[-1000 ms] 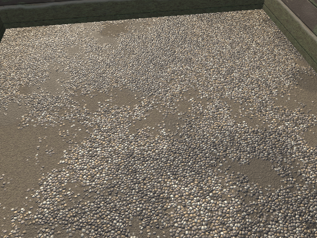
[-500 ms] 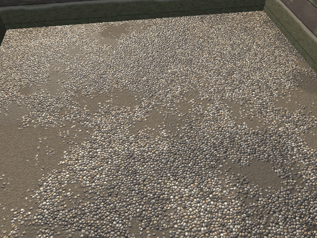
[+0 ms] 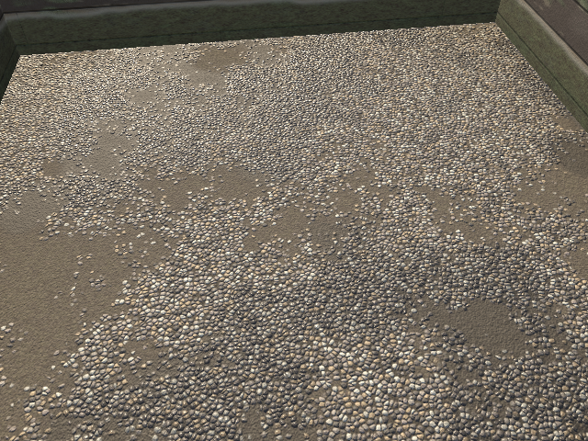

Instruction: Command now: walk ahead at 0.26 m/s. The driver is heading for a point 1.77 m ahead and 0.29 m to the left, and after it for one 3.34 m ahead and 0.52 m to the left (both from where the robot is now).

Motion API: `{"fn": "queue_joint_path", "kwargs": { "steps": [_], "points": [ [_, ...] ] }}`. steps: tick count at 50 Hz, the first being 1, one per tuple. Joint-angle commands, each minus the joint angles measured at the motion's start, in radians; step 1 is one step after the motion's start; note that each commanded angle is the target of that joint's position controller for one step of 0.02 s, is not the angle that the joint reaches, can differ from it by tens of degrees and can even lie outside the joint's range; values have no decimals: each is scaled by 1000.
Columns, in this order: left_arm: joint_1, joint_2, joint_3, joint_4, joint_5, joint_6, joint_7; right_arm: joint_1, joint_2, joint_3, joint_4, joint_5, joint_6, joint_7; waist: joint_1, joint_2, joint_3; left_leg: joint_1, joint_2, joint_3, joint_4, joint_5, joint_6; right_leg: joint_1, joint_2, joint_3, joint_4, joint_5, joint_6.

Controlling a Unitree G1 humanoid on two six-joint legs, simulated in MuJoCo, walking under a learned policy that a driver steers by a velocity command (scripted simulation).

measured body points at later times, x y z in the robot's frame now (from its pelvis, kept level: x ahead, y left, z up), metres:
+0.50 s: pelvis +0.01 +0.00 +0.02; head +0.01 -0.01 +0.47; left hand +0.17 +0.20 -0.09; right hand +0.17 -0.22 -0.09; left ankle -0.02 +0.13 -0.73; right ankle -0.03 -0.09 -0.73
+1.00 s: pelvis +0.00 -0.01 +0.00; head +0.00 -0.01 +0.45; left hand +0.19 +0.19 -0.08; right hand +0.21 -0.20 -0.08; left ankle -0.02 +0.13 -0.73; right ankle -0.03 -0.09 -0.73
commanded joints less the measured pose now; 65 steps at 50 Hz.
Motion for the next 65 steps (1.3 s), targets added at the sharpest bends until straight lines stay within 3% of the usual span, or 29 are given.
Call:
{"fn": "queue_joint_path", "kwargs": {
  "steps": [1,6,12,16,22,29,46,48,49,50,52,53,54,56,57,58,59,65],
  "points": [
    [-77,42,6,-79,7,-21,-6,-97,-54,-8,-86,-4,-12,1,4,-3,-34,67,72,-79,-147,297,21,-35,-108,95,-193,346,-11],
    [-22,78,23,-28,-3,-32,-8,-35,-85,-24,-37,1,-15,1,-5,-7,-60,132,86,-88,-226,316,23,44,-126,110,-278,418,-20],
    [-8,81,33,-1,-15,-34,-10,-15,-83,-33,-13,12,-18,0,-6,-6,-79,146,94,-81,-257,339,23,85,-136,107,-311,466,-28],
    [-2,80,36,10,-14,-31,-7,-5,-79,-32,-5,13,-18,-4,-3,-5,-99,150,94,-75,-269,329,23,105,-136,100,-321,455,-29],
    [-31,79,32,-3,-11,-26,-3,-30,-80,-28,-22,10,-11,-16,0,-5,-81,125,65,-47,-215,284,24,75,-104,71,-276,385,-31],
    [-49,78,28,-45,-6,-19,0,-45,-84,-24,-59,4,-7,-16,4,-4,-56,70,41,-27,-103,290,33,10,-84,49,-159,375,-41],
    [-88,63,23,-111,-2,-24,-1,-123,-74,-27,-110,-1,-3,-9,6,-11,-94,66,30,-25,3,344,22,-58,-88,34,-56,400,-26],
    [-90,61,23,-115,-2,-25,-2,-130,-72,-27,-112,0,-3,-8,6,-12,-95,62,29,-25,5,331,20,-64,-89,35,-56,390,-25],
    [-42,73,26,-90,-18,-22,12,-83,-67,-27,-88,0,-12,-10,-11,-17,-141,99,9,-15,-11,130,20,-52,-95,78,-100,229,-29],
    [-72,77,26,-100,-21,-16,15,-100,-61,-23,-91,1,-14,-8,-17,-30,-67,64,6,-13,-18,105,18,-87,-98,89,-119,197,-32],
    [-74,77,25,-105,-19,-11,16,-97,-62,-20,-84,0,-18,-5,-16,-32,-32,51,9,-23,-30,86,20,-106,-102,99,-137,157,-35],
    [-114,64,18,-133,-8,-14,0,-140,-71,-19,-109,4,-10,-3,1,-20,18,7,31,-41,-28,268,19,-117,-93,54,-92,311,-30],
    [-76,53,16,-121,3,-20,-5,-121,-70,-19,-100,0,-9,-3,9,-7,-40,32,43,-55,-39,295,25,-84,-92,50,-92,312,-27],
    [-50,44,11,-105,6,-27,-7,-114,-58,-13,-94,-2,-10,-3,10,7,-60,50,55,-69,-79,302,24,-59,-97,57,-125,306,-21],
    [12,51,10,-64,-9,-27,7,-40,-57,-14,-47,0,-17,-6,-11,14,-112,125,48,-74,-140,109,24,-48,-108,93,-193,149,-17],
    [-75,54,10,-100,0,-27,-4,-129,-53,-8,-88,1,-11,-4,4,0,29,36,61,-83,-140,287,19,-78,-105,75,-186,300,-16],
    [-47,47,9,-88,8,-29,-6,-111,-59,-9,-72,-3,-9,-4,7,9,-24,58,74,-94,-166,293,18,-31,-118,80,-215,315,-14],
    [11,81,26,-30,-8,-39,-9,-28,-85,-25,-17,4,-12,-4,-4,-10,-69,133,86,-93,-238,320,17,62,-135,91,-286,436,-25]
  ]
}}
